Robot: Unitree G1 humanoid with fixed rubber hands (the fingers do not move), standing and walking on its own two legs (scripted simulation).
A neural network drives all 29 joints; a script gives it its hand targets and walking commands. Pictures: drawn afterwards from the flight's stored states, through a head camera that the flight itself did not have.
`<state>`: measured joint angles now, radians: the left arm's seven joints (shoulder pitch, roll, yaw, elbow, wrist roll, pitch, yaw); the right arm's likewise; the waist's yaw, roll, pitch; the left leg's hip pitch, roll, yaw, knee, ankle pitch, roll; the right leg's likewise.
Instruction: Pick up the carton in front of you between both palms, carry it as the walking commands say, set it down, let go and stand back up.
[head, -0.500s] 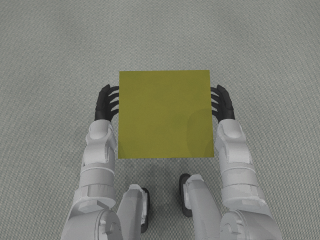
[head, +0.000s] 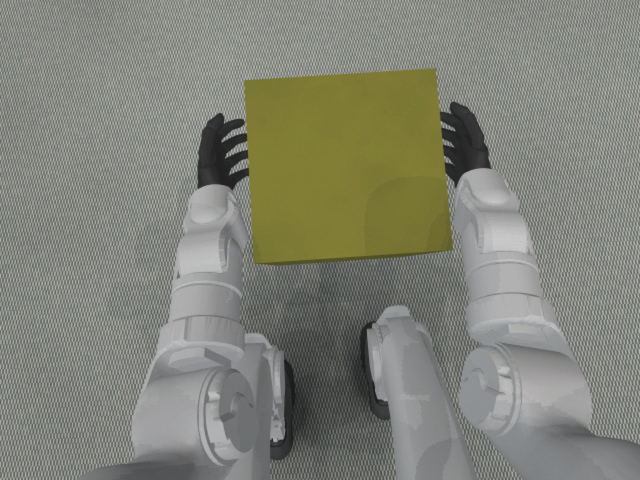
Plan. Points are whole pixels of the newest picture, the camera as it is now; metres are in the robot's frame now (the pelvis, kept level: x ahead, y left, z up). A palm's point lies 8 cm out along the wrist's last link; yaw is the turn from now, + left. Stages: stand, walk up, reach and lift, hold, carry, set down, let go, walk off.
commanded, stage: set down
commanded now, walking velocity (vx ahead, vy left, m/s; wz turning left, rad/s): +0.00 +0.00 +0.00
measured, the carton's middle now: (340, 187) +0.47 -0.07 -0.17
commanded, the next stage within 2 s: none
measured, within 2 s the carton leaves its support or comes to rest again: rests again in 1.14 s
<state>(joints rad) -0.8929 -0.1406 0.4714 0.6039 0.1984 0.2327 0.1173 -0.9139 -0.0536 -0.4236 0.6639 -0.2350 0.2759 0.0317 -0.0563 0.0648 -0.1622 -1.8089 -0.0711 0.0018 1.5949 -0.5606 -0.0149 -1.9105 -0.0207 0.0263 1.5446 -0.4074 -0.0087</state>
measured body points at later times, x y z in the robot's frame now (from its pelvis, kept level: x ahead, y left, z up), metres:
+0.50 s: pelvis -0.02 +0.00 -0.11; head +0.31 -0.08 +0.18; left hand +0.51 +0.04 -0.25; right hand +0.48 -0.27 -0.26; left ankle +0.06 +0.12 -0.51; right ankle +0.11 -0.12 -0.51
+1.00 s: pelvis -0.03 +0.00 -0.16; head +0.33 -0.07 +0.09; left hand +0.52 +0.04 -0.33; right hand +0.50 -0.27 -0.33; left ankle +0.06 +0.12 -0.51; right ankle +0.11 -0.12 -0.51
